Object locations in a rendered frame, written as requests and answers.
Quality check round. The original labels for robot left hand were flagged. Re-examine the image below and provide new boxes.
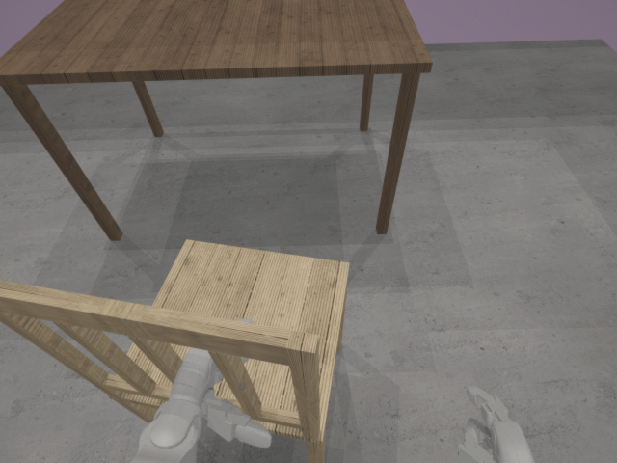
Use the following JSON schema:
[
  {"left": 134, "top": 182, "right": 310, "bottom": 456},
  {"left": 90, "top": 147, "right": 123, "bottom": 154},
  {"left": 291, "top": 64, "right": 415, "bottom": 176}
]
[{"left": 169, "top": 318, "right": 272, "bottom": 448}]

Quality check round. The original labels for robot right hand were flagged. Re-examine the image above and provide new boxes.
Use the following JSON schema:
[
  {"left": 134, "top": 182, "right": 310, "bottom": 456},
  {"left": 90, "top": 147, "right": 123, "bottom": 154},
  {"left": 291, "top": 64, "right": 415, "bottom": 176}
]
[{"left": 458, "top": 385, "right": 534, "bottom": 463}]

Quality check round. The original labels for chair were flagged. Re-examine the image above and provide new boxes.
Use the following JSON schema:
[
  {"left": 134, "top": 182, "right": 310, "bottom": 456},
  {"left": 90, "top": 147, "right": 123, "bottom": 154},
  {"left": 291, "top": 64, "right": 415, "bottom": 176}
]
[{"left": 0, "top": 239, "right": 350, "bottom": 463}]

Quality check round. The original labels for robot left forearm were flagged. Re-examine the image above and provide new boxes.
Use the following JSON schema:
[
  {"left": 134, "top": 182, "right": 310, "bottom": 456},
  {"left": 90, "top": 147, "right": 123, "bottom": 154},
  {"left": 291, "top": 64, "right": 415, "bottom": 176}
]
[{"left": 130, "top": 399, "right": 202, "bottom": 463}]

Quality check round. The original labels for table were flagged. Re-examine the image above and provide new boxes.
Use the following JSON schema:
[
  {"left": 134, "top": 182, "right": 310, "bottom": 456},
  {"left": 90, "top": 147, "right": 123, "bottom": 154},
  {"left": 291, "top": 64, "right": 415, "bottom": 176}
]
[{"left": 0, "top": 0, "right": 433, "bottom": 241}]

